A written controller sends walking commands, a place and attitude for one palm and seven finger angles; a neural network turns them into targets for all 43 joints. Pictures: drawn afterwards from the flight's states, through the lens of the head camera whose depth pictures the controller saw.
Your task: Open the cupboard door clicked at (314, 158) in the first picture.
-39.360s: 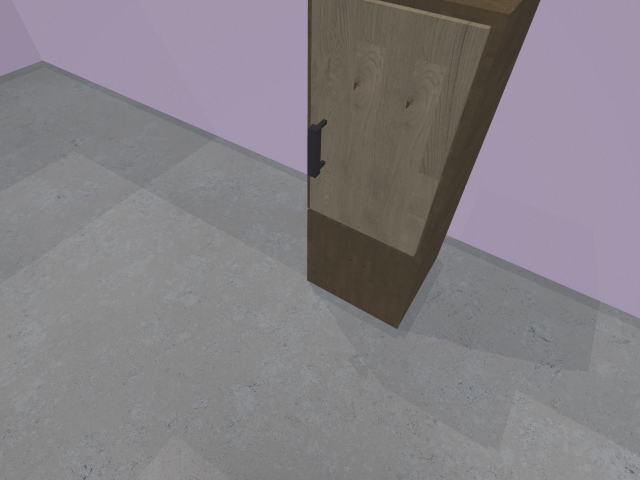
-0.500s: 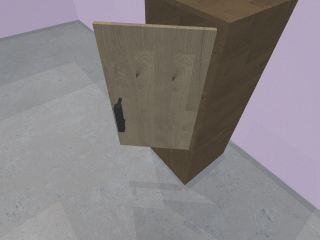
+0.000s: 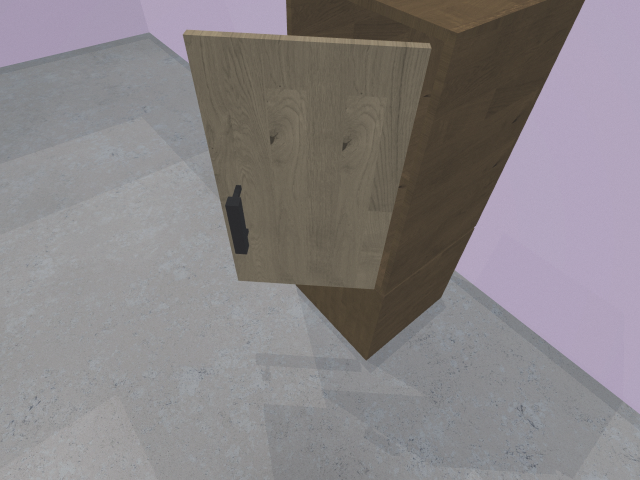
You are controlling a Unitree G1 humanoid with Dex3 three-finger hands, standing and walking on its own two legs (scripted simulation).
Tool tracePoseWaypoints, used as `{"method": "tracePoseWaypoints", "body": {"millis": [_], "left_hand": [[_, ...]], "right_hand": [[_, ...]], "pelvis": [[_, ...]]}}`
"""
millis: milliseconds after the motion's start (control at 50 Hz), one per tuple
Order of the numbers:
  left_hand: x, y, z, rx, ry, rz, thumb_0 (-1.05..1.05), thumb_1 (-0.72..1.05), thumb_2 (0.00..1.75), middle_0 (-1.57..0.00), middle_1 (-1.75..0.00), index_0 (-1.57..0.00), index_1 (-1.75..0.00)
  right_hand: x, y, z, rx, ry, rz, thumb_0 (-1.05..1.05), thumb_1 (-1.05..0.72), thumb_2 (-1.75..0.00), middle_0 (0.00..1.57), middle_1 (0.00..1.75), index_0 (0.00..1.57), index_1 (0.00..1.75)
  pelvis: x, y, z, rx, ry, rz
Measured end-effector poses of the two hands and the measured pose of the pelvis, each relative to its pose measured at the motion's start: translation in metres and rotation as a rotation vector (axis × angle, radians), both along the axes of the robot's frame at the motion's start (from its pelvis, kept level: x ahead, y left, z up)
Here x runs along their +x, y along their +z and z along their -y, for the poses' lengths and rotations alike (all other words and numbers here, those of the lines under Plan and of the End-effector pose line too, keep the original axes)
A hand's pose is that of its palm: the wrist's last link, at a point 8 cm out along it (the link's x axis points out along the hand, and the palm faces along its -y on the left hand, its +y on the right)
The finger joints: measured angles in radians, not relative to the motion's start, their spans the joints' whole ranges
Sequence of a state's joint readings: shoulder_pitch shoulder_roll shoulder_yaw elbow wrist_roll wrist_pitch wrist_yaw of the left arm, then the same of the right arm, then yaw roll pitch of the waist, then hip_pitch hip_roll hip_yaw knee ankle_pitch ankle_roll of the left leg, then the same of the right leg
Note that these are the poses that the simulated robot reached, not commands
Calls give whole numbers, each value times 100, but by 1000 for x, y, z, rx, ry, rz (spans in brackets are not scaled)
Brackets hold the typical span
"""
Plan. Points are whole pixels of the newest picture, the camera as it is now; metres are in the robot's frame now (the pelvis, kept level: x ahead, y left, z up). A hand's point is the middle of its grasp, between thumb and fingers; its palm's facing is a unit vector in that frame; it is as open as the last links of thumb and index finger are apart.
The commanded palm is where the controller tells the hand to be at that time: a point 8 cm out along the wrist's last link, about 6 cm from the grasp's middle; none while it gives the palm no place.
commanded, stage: come to a stop and stand still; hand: left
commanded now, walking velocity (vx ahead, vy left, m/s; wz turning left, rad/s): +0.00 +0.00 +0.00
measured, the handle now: (240, 219) +0.59 +0.19 -0.09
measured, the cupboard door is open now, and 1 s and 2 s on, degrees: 47 47 47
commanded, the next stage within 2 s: look again from close up in 0.50 s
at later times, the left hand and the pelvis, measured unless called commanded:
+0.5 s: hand out of the picture -0.09 +0.18 -0.17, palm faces +0.04 -0.98 -0.17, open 7.3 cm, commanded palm none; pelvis -0.04 +0.01 +0.01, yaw +1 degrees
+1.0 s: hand out of the picture -0.04 +0.16 -0.17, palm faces +0.03 -0.99 -0.15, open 7.3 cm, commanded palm none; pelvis -0.03 +0.01 +0.01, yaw +1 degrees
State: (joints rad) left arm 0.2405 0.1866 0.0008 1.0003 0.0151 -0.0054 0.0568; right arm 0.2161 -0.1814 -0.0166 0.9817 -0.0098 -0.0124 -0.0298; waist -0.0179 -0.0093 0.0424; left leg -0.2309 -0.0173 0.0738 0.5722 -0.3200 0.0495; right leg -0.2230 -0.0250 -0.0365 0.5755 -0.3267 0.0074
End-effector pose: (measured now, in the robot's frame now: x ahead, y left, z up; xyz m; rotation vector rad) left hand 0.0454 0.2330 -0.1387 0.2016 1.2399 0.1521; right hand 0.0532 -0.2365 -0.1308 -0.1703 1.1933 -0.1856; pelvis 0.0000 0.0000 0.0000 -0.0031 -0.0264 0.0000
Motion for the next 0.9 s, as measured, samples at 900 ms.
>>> {"method": "tracePoseWaypoints", "body": {"millis": [900], "left_hand": [[-98, -4, 22, -102, 63, -133, 0, 91, 89, -20, -30, -20, -29]], "right_hand": [[-88, 0, -28, 45, 2, -171, 1, -92, -90, 20, 30, 20, 29]], "pelvis": [[-34, 9, -9, -2, 17, -11]]}}
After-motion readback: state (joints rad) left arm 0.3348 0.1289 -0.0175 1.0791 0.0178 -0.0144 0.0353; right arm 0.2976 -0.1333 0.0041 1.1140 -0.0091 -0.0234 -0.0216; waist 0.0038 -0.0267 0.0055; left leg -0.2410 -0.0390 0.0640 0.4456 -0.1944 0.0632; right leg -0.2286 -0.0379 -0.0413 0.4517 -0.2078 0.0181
